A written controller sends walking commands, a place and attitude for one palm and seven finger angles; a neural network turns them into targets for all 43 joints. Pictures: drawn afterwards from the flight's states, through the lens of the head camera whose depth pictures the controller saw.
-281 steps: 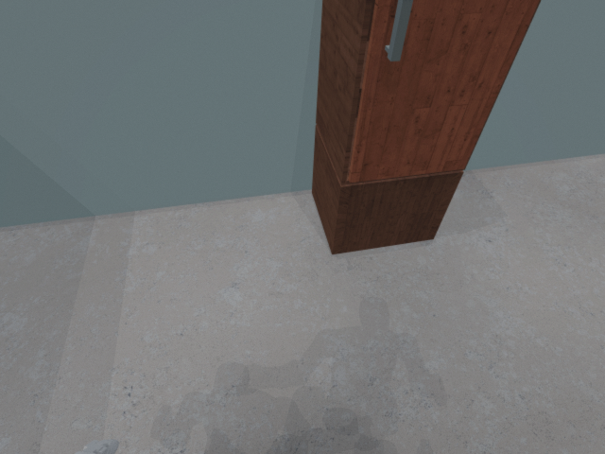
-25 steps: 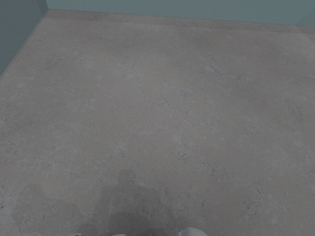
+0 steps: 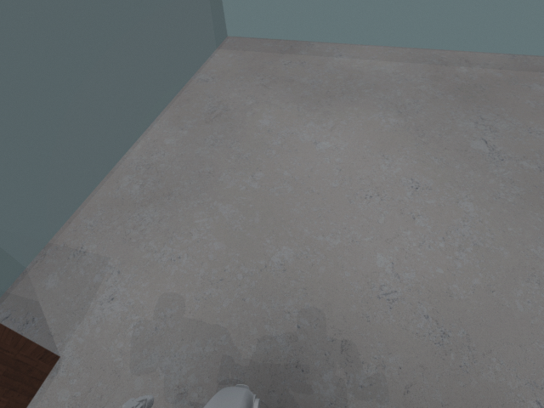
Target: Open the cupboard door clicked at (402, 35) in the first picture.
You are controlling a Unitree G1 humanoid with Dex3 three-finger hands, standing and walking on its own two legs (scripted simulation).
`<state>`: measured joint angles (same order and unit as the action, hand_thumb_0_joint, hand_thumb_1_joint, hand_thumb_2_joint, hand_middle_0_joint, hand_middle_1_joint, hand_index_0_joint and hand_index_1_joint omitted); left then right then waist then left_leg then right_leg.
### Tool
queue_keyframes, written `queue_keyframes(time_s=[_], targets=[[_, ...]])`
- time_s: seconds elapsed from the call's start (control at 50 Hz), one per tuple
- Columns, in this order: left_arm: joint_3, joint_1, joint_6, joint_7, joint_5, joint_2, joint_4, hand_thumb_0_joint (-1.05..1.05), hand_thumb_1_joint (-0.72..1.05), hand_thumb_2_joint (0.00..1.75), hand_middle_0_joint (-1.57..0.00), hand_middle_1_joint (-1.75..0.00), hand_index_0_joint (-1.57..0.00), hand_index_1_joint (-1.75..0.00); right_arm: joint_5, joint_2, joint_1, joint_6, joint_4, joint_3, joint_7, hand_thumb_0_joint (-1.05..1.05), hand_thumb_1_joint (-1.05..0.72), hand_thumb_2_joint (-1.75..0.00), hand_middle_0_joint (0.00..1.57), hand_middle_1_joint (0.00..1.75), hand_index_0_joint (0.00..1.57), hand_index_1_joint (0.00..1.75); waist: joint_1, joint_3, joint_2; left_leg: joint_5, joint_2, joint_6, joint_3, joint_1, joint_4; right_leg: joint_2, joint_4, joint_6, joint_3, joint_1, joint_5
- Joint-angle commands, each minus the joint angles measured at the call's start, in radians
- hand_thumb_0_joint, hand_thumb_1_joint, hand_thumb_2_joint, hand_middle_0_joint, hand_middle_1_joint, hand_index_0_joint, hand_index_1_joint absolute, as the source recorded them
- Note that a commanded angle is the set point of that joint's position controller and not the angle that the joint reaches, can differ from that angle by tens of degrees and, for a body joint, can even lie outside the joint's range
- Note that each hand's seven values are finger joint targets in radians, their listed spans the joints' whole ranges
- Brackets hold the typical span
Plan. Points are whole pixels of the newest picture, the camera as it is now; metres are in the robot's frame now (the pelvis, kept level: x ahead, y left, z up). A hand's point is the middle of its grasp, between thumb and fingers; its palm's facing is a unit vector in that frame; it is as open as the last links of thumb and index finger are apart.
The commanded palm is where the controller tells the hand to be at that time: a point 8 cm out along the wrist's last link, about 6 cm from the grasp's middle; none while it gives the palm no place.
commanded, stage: turn to face it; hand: left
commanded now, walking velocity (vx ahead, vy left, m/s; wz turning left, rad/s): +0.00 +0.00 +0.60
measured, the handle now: out of the picture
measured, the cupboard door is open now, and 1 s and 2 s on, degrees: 0 0 0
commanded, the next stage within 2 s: take the last steps up to it in 1.92 s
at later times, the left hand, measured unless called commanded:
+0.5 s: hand out of the picture -0.05 +0.26 -0.17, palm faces +0.36 -0.89 -0.28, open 7.4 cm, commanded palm none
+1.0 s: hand out of the picture -0.08 +0.19 -0.15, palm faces +0.60 -0.76 -0.27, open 7.4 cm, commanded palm none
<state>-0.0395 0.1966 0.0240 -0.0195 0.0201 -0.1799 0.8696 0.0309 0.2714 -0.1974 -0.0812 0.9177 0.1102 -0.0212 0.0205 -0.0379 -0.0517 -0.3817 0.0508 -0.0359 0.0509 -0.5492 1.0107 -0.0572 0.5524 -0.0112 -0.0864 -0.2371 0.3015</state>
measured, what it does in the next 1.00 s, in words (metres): steps on the spot, turning left: left foot, then right foot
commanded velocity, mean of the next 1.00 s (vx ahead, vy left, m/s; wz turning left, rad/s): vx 0.00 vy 0.00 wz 0.60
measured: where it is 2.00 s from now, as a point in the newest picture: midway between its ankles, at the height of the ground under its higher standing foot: outside the picture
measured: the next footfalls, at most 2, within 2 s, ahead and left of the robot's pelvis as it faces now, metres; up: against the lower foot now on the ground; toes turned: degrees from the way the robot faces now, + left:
left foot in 0.34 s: -0.03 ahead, +0.15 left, +0.00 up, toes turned +20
right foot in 0.70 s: +0.08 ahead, -0.08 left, +0.00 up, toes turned +23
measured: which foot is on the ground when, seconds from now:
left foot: up 0.00-0.32, down 0.34-0.70, up 0.72-1.00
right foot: down 0.00-0.34, up 0.36-0.68, down 0.70-1.00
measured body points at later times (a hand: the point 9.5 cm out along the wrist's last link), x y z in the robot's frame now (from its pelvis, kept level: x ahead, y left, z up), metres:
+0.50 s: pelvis -0.03 +0.02 +0.00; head +0.01 +0.05 +0.44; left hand -0.07 +0.30 -0.15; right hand +0.16 -0.18 -0.13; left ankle -0.07 +0.13 -0.74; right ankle +0.00 -0.12 -0.67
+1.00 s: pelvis -0.03 -0.02 +0.00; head +0.01 -0.01 +0.45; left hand -0.11 +0.23 -0.13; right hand +0.19 -0.19 -0.15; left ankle -0.13 +0.09 -0.67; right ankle +0.04 -0.10 -0.74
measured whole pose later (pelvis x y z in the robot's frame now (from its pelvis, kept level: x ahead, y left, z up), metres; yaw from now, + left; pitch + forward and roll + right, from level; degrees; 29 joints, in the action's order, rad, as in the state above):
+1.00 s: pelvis -0.03 -0.02 +0.00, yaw +39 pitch -1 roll +2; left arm -0.03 0.21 0.02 -0.02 0.03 -0.19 0.88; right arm 0.02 0.27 -0.19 -0.09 0.95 0.09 -0.03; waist 0.02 -0.08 -0.01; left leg -0.41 -0.05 -0.08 -0.04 -0.43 0.98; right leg -0.14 0.52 -0.01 -0.24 -0.22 0.28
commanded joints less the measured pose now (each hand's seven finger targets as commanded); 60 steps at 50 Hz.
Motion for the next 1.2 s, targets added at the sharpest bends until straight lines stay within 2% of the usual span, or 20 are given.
queue_keyframes(time_s=[0.0, 0.18, 0.28, 0.3, 0.32, 0.34, 0.44, 0.54, 0.64, 0.66, 0.68, 0.72, 0.76, 0.8, 0.96, 1.06, 1.08, 1.1, 1.12, 1.18], targets=[[-0.042, -0.076, -0.036, -0.016, 0.002, -0.175, -0.089, 0.0, 0.9, 0.9, -0.2, -0.3, -0.2, -0.3, -0.003, 0.055, -0.023, 0.016, -0.062, 0.01, -0.017, 0.0, -0.9, -0.9, 0.2, 0.3, 0.2, 0.3, 0.029, -0.033, 0.21, 0.062, -0.074, -0.038, -0.038, -0.046, 0.224, -0.235, -0.276, -0.066, 0.098, -0.031, -0.127], [-0.061, 0.094, -0.025, -0.011, 0.013, -0.25, -0.013, 0.0, 0.9, 0.9, -0.2, -0.3, -0.2, -0.3, -0.017, 0.035, 0.139, 0.028, -0.099, -0.02, -0.014, 0.0, -0.9, -0.9, 0.2, 0.3, 0.2, 0.3, -0.077, 0.038, 0.256, -0.082, -0.092, -0.044, -0.138, 0.062, -0.179, -0.327, -0.181, -0.116, 0.036, 0.162, -0.386], [-0.072, 0.075, -0.01, -0.003, -0.003, -0.25, -0.003, 0.0, 0.9, 0.9, -0.2, -0.3, -0.2, -0.3, -0.017, 0.074, 0.012, 0.055, -0.072, -0.016, -0.006, 0.0, -0.9, -0.9, 0.2, 0.3, 0.2, 0.3, -0.016, 0.138, 0.184, 0.176, -0.081, -0.004, -0.164, 0.362, -0.6, -0.294, 0.063, -0.015, -0.085, 0.1, -0.431], [-0.071, 0.085, -0.005, 0.003, -0.01, -0.209, -0.027, 0.0, 0.9, 0.9, -0.2, -0.3, -0.2, -0.3, -0.012, 0.168, -0.034, 0.066, -0.067, 0.005, -0.001, 0.0, -0.9, -0.9, 0.2, 0.3, 0.2, 0.3, 0.013, 0.177, -0.018, 0.402, -0.244, 0.068, 0.051, 0.551, -0.65, -0.214, 0.243, 0.053, -0.123, -0.116, -0.195], [-0.047, 0.03, -0.004, 0.01, -0.01, -0.145, -0.077, 0.0, 0.9, 0.9, -0.2, -0.3, -0.2, -0.3, -0.013, 0.263, -0.092, 0.065, -0.06, 0.03, 0.006, 0.0, -0.9, -0.9, 0.2, 0.3, 0.2, 0.3, 0.053, 0.157, -0.266, 0.793, -0.474, 0.207, 0.312, 0.641, -0.637, -0.104, 0.428, 0.115, -0.105, -0.385, 0.353], [-0.043, -0.047, 0.007, 0.003, 0.002, -0.158, -0.095, 0.0, 0.9, 0.9, -0.2, -0.3, -0.2, -0.3, -0.013, 0.254, -0.146, 0.063, -0.028, 0.029, 0.014, 0.0, -0.9, -0.9, 0.2, 0.3, 0.2, 0.3, 0.083, 0.155, -0.172, 0.772, -0.487, 0.256, 0.295, 0.594, -0.627, -0.097, 0.552, 0.103, -0.005, -0.398, 0.344], [-0.054, -0.018, 0.003, 0.014, -0.009, -0.153, -0.044, 0.0, 0.9, 0.9, -0.2, -0.3, -0.2, -0.3, -0.008, 0.163, 0.039, 0.072, -0.071, -0.003, 0.03, 0.0, -0.9, -0.9, 0.2, 0.3, 0.2, 0.3, -0.002, 0.085, -0.132, 0.682, -0.284, 0.179, 0.118, 0.439, -0.62, -0.062, 0.538, 0.112, 0.051, -0.319, 0.137], [-0.048, -0.049, 0.004, 0.009, -0.013, -0.141, -0.067, 0.0, 0.9, 0.9, -0.2, -0.3, -0.2, -0.3, -0.005, 0.175, 0.027, 0.063, -0.073, 0.005, 0.025, 0.0, -0.9, -0.9, 0.2, 0.3, 0.2, 0.3, 0.012, 0.077, -0.113, 0.584, -0.275, 0.198, 0.2, 0.4, -0.622, -0.016, 0.339, 0.109, 0.05, -0.225, 0.151], [-0.053, 0.077, -0.018, 0.002, -0.016, -0.156, -0.054, 0.0, 0.9, 0.9, -0.2, -0.3, -0.2, -0.3, -0.011, 0.163, 0.084, 0.051, -0.1, 0.013, 0.019, 0.0, -0.9, -0.9, 0.2, 0.3, 0.2, 0.3, -0.054, 0.103, -0.085, 0.471, -0.203, 0.137, 0.237, 0.236, -0.505, 0.022, -0.065, 0.09, 0.027, 0.079, -0.062], [-0.063, 0.122, -0.031, -0.004, -0.005, -0.218, -0.051, 0.0, 0.9, 0.9, -0.2, -0.3, -0.2, -0.3, -0.02, 0.119, 0.072, 0.053, -0.109, 0.009, 0.013, 0.0, -0.9, -0.9, 0.2, 0.3, 0.2, 0.3, -0.075, 0.122, 0.071, 0.288, -0.124, 0.076, 0.178, 0.116, -0.375, -0.097, -0.21, 0.061, 0.142, 0.219, -0.112], [-0.082, 0.123, -0.037, -0.013, 0.011, -0.317, -0.059, 0.0, 0.9, 0.9, -0.2, -0.3, -0.2, -0.3, -0.021, 0.04, 0.048, 0.054, -0.14, -0.005, 0.008, 0.0, -0.9, -0.9, 0.2, 0.3, 0.2, 0.3, -0.073, 0.105, 0.388, -0.172, 0.032, -0.009, -0.009, -0.084, -0.118, -0.395, -0.274, -0.058, 0.439, 0.287, -0.226], [-0.072, 0.049, -0.03, -0.015, 0.0, -0.278, -0.079, 0.0, 0.9, 0.9, -0.2, -0.3, -0.2, -0.3, -0.009, 0.097, 0.069, 0.035, -0.119, 0.014, 0.007, 0.0, -0.9, -0.9, 0.2, 0.3, 0.2, 0.3, -0.053, 0.056, 0.302, -0.167, -0.04, 0.002, 0.053, -0.033, 0.174, -0.401, -0.302, -0.127, 0.409, 0.059, -0.093], [-0.051, -0.065, -0.029, -0.015, 0.001, -0.209, -0.103, 0.0, 0.9, 0.9, -0.2, -0.3, -0.2, -0.3, -0.007, 0.085, 0.032, 0.024, -0.076, 0.01, -0.01, 0.0, -0.9, -0.9, 0.2, 0.3, 0.2, 0.3, 0.006, -0.008, 0.194, -0.027, -0.077, -0.013, 0.014, -0.02, 0.248, -0.301, -0.276, -0.09, 0.212, -0.011, -0.083], [-0.043, -0.068, -0.034, -0.015, 0.004, -0.193, -0.105, 0.0, 0.9, 0.9, -0.2, -0.3, -0.2, -0.3, -0.006, 0.065, 0.004, 0.017, -0.061, 0.003, -0.017, 0.0, -0.9, -0.9, 0.2, 0.3, 0.2, 0.3, 0.009, -0.004, 0.23, 0.025, -0.082, -0.031, -0.026, -0.002, 0.233, -0.263, -0.265, -0.073, 0.099, -0.002, -0.128], [-0.059, 0.06, -0.025, -0.014, 0.011, -0.244, -0.036, 0.0, 0.9, 0.9, -0.2, -0.3, -0.2, -0.3, -0.016, 0.04, 0.117, 0.026, -0.084, -0.021, -0.018, 0.0, -0.9, -0.9, 0.2, 0.3, 0.2, 0.3, -0.067, 0.033, 0.238, -0.071, -0.1, -0.042, -0.125, 0.067, -0.134, -0.329, -0.207, -0.112, 0.015, 0.141, -0.312], [-0.072, 0.05, -0.012, -0.007, 0.003, -0.255, -0.017, 0.0, 0.9, 0.9, -0.2, -0.3, -0.2, -0.3, -0.017, 0.053, 0.01, 0.05, -0.069, -0.025, -0.009, 0.0, -0.9, -0.9, 0.2, 0.3, 0.2, 0.3, -0.023, 0.11, 0.215, 0.087, -0.086, -0.01, -0.172, 0.279, -0.485, -0.321, -0.01, -0.048, -0.083, 0.12, -0.39], [-0.072, 0.058, -0.005, -0.003, -0.007, -0.233, -0.024, 0.0, 0.9, 0.9, -0.2, -0.3, -0.2, -0.3, -0.015, 0.101, -0.044, 0.061, -0.056, -0.012, -0.008, 0.0, -0.9, -0.9, 0.2, 0.3, 0.2, 0.3, 0.011, 0.14, 0.09, 0.234, -0.122, 0.013, -0.11, 0.438, -0.612, -0.287, 0.134, 0.004, -0.11, -0.003, -0.294], [-0.062, 0.05, -0.001, 0.007, -0.013, -0.166, -0.065, 0.0, 0.9, 0.9, -0.2, -0.3, -0.2, -0.3, -0.008, 0.219, -0.097, 0.069, -0.056, 0.016, -0.002, 0.0, -0.9, -0.9, 0.2, 0.3, 0.2, 0.3, 0.041, 0.146, -0.23, 0.569, -0.383, 0.128, 0.253, 0.587, -0.656, -0.14, 0.356, 0.093, -0.142, -0.299, 0.161], [-0.042, -0.032, 0.003, 0.005, -0.002, -0.15, -0.106, 0.0, 0.9, 0.9, -0.2, -0.3, -0.2, -0.3, -0.012, 0.266, -0.166, 0.061, -0.032, 0.024, 0.005, 0.0, -0.9, -0.9, 0.2, 0.3, 0.2, 0.3, 0.077, 0.139, -0.244, 0.748, -0.494, 0.236, 0.333, 0.562, -0.656, -0.091, 0.508, 0.101, -0.05, -0.374, 0.386], [-0.054, -0.07, 0.006, 0.004, -0.007, -0.157, -0.066, 0.0, 0.9, 0.9, -0.2, -0.3, -0.2, -0.3, -0.01, 0.178, -0.063, 0.069, -0.045, 0.0, 0.033, 0.0, -0.9, -0.9, 0.2, 0.3, 0.2, 0.3, 0.035, 0.096, -0.167, 0.657, -0.358, 0.204, 0.212, 0.465, -0.642, -0.09, 0.638, 0.103, 0.066, -0.384, 0.187]])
